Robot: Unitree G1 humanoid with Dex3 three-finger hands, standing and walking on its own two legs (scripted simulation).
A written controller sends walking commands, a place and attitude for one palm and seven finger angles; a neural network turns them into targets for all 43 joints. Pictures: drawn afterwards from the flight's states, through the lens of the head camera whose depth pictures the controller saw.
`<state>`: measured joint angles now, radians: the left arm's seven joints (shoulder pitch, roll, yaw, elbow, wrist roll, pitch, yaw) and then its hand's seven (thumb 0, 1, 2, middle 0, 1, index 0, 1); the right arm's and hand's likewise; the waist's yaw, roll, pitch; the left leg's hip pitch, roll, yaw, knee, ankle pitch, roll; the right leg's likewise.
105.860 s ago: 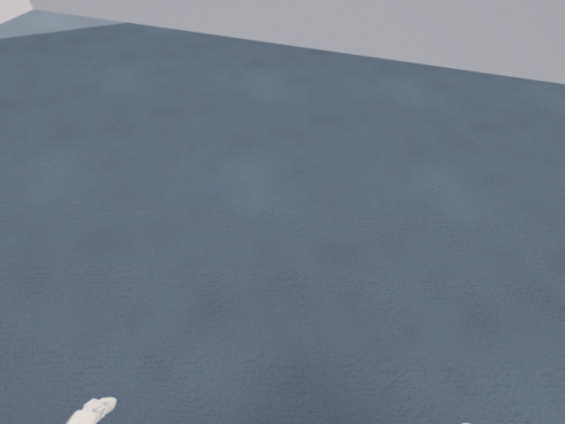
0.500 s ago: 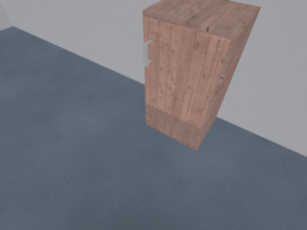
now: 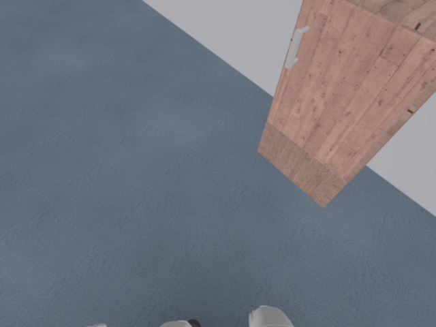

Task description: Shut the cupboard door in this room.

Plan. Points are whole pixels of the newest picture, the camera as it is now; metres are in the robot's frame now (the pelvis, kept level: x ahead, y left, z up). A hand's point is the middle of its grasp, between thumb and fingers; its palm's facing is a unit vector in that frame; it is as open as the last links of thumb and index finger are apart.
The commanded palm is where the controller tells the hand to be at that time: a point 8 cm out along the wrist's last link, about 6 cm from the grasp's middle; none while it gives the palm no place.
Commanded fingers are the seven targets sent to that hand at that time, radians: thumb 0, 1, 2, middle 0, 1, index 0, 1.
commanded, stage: walk to a spot facing it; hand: left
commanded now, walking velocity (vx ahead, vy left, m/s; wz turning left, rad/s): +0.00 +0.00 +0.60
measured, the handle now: (296, 47) +0.96 -0.24 -0.05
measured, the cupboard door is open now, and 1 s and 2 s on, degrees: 1 1 1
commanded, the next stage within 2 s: turn to face it in 1.18 s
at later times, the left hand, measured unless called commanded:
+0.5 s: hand out of the picture +0.00 +0.13 -0.14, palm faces +0.36 -0.89 -0.29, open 7.4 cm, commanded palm none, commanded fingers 0.00 0.90 0.90 -0.20 -0.30 -0.20 -0.30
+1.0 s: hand out of the picture +0.06 +0.22 -0.18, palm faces +0.67 -0.72 -0.18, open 7.4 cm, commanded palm none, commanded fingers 0.00 0.90 0.90 -0.20 -0.30 -0.20 -0.30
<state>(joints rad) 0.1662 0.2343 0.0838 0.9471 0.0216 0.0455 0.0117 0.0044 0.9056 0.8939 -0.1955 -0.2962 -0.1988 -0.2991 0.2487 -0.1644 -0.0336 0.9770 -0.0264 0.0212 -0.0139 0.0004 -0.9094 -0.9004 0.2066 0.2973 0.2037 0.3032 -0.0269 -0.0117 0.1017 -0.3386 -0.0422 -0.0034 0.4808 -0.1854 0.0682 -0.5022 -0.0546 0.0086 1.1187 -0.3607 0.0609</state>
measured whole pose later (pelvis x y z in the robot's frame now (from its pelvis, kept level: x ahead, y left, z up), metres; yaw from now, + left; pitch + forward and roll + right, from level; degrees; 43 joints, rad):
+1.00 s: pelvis +0.17 +0.06 -0.01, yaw +38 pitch -1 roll -1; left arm 0.31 0.19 0.08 0.95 0.03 -0.01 0.00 0.01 0.91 0.89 -0.20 -0.30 -0.20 -0.30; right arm 0.16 -0.21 -0.03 0.92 -0.02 -0.05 0.00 0.00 -0.91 -0.90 0.20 0.30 0.20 0.30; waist 0.03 -0.02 0.10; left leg -0.22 -0.09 0.09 0.51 -0.28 0.13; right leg -0.53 -0.16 -0.03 1.26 -0.30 0.05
